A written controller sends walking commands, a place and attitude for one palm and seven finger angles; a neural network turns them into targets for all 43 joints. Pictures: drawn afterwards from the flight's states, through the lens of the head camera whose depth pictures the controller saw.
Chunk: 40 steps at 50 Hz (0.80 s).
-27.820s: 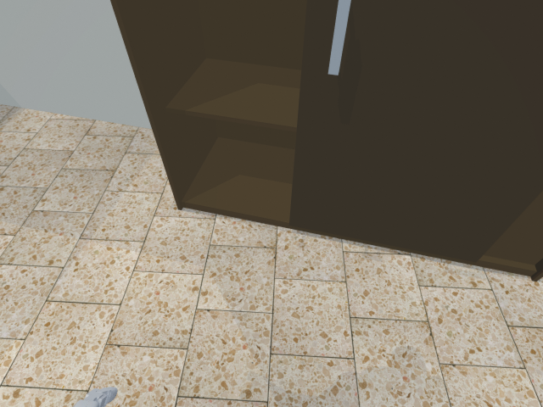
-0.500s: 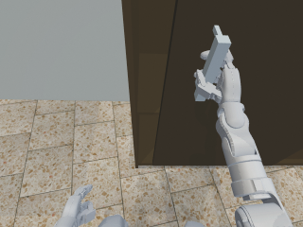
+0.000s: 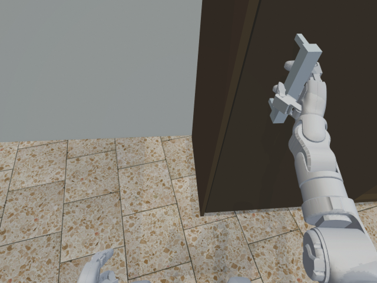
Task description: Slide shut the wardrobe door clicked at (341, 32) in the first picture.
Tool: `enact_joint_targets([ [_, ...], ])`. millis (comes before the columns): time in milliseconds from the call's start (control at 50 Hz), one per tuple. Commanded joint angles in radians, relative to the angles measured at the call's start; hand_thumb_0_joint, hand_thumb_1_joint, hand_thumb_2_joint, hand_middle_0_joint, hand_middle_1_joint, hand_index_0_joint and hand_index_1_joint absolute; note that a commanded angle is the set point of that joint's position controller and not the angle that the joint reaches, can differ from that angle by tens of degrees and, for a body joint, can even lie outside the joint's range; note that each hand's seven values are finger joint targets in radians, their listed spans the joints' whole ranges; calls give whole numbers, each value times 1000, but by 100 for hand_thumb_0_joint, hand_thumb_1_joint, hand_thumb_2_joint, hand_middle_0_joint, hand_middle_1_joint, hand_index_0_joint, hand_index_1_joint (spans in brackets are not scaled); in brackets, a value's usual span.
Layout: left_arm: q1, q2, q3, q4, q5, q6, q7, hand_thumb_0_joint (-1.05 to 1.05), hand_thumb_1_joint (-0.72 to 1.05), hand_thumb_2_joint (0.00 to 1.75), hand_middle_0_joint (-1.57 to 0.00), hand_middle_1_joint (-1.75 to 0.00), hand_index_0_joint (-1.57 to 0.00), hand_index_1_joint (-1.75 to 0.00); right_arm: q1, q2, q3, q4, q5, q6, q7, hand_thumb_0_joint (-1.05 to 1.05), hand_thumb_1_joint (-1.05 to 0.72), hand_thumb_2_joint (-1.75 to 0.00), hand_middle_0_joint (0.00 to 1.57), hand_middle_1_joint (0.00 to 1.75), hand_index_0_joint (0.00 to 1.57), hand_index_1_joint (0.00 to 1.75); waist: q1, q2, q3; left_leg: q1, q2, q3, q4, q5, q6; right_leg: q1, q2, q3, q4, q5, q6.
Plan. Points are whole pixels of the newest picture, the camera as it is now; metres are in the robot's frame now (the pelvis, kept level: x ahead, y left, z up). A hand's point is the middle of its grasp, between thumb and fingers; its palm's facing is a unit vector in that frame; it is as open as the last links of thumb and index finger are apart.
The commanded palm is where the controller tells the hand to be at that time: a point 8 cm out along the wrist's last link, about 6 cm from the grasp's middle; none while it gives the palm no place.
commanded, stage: step sideways, sliding the door along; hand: right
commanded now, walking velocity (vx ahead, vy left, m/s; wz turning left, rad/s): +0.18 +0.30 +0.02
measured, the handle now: (287, 81) +0.49 -0.21 +0.17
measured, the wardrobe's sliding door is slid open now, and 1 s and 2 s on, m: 0.00 0.00 0.00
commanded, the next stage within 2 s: stop walking and hold the door there in 0.24 s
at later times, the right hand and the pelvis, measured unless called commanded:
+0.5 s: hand (280, 96) +0.45 -0.19 +0.16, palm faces +0.53 +0.81 -0.26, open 7.2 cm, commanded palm +0.40 -0.20 +0.16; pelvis +0.09 +0.14 +0.00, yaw +1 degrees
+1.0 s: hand (280, 96) +0.45 -0.19 +0.16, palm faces +0.55 +0.79 -0.25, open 7.1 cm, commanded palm +0.40 -0.21 +0.16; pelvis +0.10 +0.14 +0.02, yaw +6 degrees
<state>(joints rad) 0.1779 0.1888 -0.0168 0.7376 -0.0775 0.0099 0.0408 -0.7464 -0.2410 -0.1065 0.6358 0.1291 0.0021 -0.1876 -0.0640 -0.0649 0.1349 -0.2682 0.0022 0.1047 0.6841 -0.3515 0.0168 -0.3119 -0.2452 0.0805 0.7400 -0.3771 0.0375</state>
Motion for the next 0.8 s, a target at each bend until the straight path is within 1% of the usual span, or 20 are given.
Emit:
enact_joint_targets([
  [0, -87, 103, 46, -125, 19, -65, 20, 0, 90, 90, -20, -30, -20, -30, -571, 109, 240, -420, -59, -115, 95, 0, -90, -90, 45, 140, 45, 140, 89, 291, -426, 319, 221, -345, -239, 765, 168, -72, 162, -114, 113, -133, -35],
  [40, -67, 75, 36, -114, 18, -68, 20, 0, 90, 90, -20, -30, -20, -30, -541, 160, 286, -474, -50, -135, 93, 0, -90, -90, 45, 140, 45, 140, 133, 143, -494, 314, 153, -170, 64, 940, 88, 194, 164, -189, -427, 272, -36],
  [60, -85, 114, 53, -133, 20, -73, 20, 0, 90, 90, -20, -30, -20, -30, -504, 141, 286, -533, -38, -161, 94, 0, -90, -90, 45, 140, 45, 140, 139, -65, -490, 102, 74, -93, 287, 695, 23, 432, 35, -89, -513, 701, -71],
  [80, -81, 148, 84, -170, 27, -60, 0, 0, 90, 90, -20, -30, -20, -30, -482, 139, 288, -578, -35, -182, 102, 0, -90, -90, 45, 140, 45, 140, 109, -313, -484, -312, 34, -84, 421, 42, -15, 713, -189, 162, -325, 1225, -175],
  [100, -86, 122, 73, -180, 20, -49, -42, 0, 90, 90, -20, -30, -20, -30, -429, 115, 249, -511, -28, -158, 111, 0, -90, -90, 45, 140, 45, 140, 96, -190, -521, -329, 10, -183, 576, -116, -7, 669, -265, 233, -316, 1004, -234],
  [140, -101, 114, 78, -178, 29, -28, -39, 0, 90, 90, -20, -30, -20, -30, -443, 101, 258, -585, -40, -163, 117, 0, -90, -90, 45, 140, 45, 140, 102, -169, -394, -478, 66, -170, 494, -179, -11, 651, -247, 109, -256, 933, -264],
  [320, -102, 143, 86, -258, 1, -57, -51, 0, 90, 90, -20, -30, -20, -30, -289, 5, 187, -747, -57, -168, 126, 0, -90, -90, 45, 140, 45, 140, 89, -235, -414, 124, -30, 37, -99, 314, -23, 339, -57, -215, -46, 708, -72],
  [340, -21, 216, 120, -157, 11, -36, -31, 0, 90, 90, -20, -30, -20, -30, -37, -715, -464, -377, -121, -157, 77, 0, -90, -90, 45, 140, 45, 140, 39, -52, -440, 197, 23, -52, -144, 615, 2, 217, 35, -296, 136, 569, -108],
  [360, -36, 181, 109, -183, 11, -27, -24, 0, 90, 90, -20, -30, -20, -30, 47, -690, -393, -340, -123, -126, 96, 0, -90, -90, 45, 140, 45, 140, 22, 253, -456, 393, 193, -320, -159, 1032, 81, -69, 185, -239, 399, 83, -114],
  [380, -88, 151, 104, -209, 1, -53, -13, 0, 90, 90, -20, -30, -20, -30, 10, -680, -426, -410, -93, -101, 98, 0, -90, -90, 45, 140, 45, 140, 19, 365, -480, 354, 310, -459, -212, 1123, 129, -146, 220, -119, 549, -246, -102],
  [420, -73, 144, 56, -179, 21, -101, 3, 0, 90, 90, -20, -30, -20, -30, -41, -571, -326, -548, -105, -126, 116, 0, -90, -90, 45, 140, 45, 140, 45, 238, -395, 145, 353, -544, -281, 799, 175, -77, 161, -61, 411, -267, -18],
  [480, -92, 154, 40, -161, 15, -111, 33, 0, 90, 90, -20, -30, -20, -30, 115, -542, -395, -557, -95, -142, 68, 0, -90, -90, 45, 140, 45, 140, 57, 229, -467, 311, 267, -348, -173, 952, 111, -17, 202, -109, -60, -148, -25],
  [520, -102, 166, 51, -174, 13, -107, 44, 0, 90, 90, -20, -30, -20, -30, 174, -554, -419, -571, -104, -140, 50, 0, -90, -90, 45, 140, 45, 140, 73, 245, -510, 284, 233, -284, -154, 793, 53, 132, 240, -162, -290, 117, -24],
  [560, -146, 203, 74, -199, 11, -105, 48, 0, 90, 90, -20, -30, -20, -30, 200, -506, -378, -616, -97, -153, 42, 0, -90, -90, 45, 140, 45, 140, 63, 31, -467, 141, 164, -227, -100, 623, 13, 246, 112, -91, -321, 431, -45],
  [600, -126, 184, 56, -214, 18, -107, 24, 0, 90, 90, -20, -30, -20, -30, 231, -375, -270, -642, -103, -167, 58, 0, -90, -90, 45, 140, 45, 140, 61, -216, -416, 8, 51, -149, -31, 103, -3, 238, 3, 11, -357, 581, -106],
  [620, -126, 189, 62, -214, 28, -115, 26, 0, 90, 90, -20, -30, -20, -30, 235, -451, -338, -623, -118, -176, 47, 0, -90, -90, 45, 140, 45, 140, 61, -293, -356, -42, 26, -117, 19, -28, 1, 213, -4, 8, -391, 599, -124],
  [660, -117, 189, 59, -210, 35, -122, 31, 0, 90, 90, -20, -30, -20, -30, 270, -510, -390, -593, -124, -181, 33, 0, -90, -90, 45, 140, 45, 140, 51, -240, -282, -59, 27, -114, -12, 6, 3, 173, 13, -23, -362, 644, -129],
  [700, -90, 203, 63, -210, 25, -124, 27, 0, 90, 90, -20, -30, -20, -30, 344, -480, -367, -564, -120, -175, 37, 0, -90, -90, 45, 140, 45, 140, 52, -84, -337, 22, 54, -159, -169, 355, 6, 234, 69, -68, -238, 712, -86],
  [740, -97, 197, 66, -211, 29, -115, 38, 0, 90, 90, -20, -30, -20, -30, 352, -497, -376, -540, -111, -166, 39, 0, -90, -90, 45, 140, 45, 140, 68, 51, -371, 108, 139, -296, -229, 682, 21, 148, 144, -115, -186, 440, -28],
  [780, -71, 211, 75, -191, 30, -108, 47, 0, 90, 90, -20, -30, -20, -30, 366, -549, -427, -477, -110, -154, 34, 0, -90, -90, 45, 140, 45, 140, 69, 88, -349, 97, 170, -318, -272, 630, 28, 109, 176, -121, -209, 254, -16],
])
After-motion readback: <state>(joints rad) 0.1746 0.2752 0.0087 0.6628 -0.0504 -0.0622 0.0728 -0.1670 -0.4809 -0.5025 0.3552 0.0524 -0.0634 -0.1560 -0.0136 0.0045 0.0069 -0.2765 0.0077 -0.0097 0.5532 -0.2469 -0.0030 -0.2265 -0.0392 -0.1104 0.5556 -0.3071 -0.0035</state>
